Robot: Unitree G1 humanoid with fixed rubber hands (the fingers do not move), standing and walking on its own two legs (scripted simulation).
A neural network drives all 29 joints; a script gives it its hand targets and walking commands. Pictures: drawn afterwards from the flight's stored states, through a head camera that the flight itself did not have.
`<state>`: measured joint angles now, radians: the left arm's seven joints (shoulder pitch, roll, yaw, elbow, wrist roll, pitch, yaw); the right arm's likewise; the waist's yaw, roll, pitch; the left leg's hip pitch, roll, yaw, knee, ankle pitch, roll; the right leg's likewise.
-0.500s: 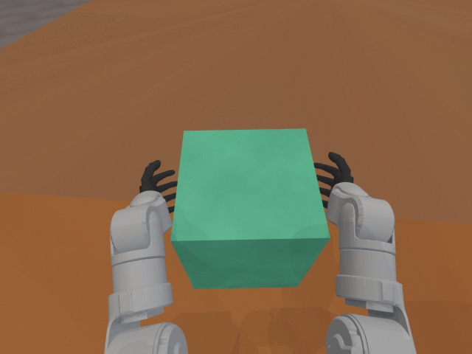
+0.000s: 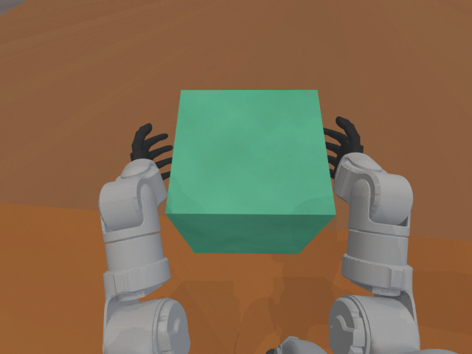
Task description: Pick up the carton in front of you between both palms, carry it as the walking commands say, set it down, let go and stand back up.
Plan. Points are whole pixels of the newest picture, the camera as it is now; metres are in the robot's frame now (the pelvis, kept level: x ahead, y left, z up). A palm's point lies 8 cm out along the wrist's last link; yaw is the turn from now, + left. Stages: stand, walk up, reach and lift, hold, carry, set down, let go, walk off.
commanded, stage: carry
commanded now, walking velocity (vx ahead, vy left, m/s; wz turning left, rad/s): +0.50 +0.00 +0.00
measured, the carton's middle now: (247, 182) +0.38 -0.01 +0.09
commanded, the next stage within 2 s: none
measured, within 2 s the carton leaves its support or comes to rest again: neither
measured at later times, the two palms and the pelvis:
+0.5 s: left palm (169, 61) +0.68 +0.15 +0.17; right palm (308, 56) +0.66 -0.16 +0.17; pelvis +0.32 +0.01 +0.03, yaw -1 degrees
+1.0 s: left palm (184, 0) +0.96 +0.13 +0.20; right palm out of the picture +0.99 -0.18 +0.20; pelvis +0.63 -0.03 +0.07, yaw +0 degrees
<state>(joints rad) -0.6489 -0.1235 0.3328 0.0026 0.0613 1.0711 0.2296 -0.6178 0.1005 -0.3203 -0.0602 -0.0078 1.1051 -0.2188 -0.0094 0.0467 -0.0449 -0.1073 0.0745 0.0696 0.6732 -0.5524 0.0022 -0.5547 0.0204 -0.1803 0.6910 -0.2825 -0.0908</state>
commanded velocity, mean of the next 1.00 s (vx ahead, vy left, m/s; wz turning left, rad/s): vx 0.50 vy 0.00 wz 0.00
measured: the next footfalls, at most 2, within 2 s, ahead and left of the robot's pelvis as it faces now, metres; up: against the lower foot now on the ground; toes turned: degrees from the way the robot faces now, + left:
left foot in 0.42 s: +0.47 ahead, +0.09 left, +0.05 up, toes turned +6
right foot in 0.84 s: +0.72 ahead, -0.12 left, +0.07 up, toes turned -8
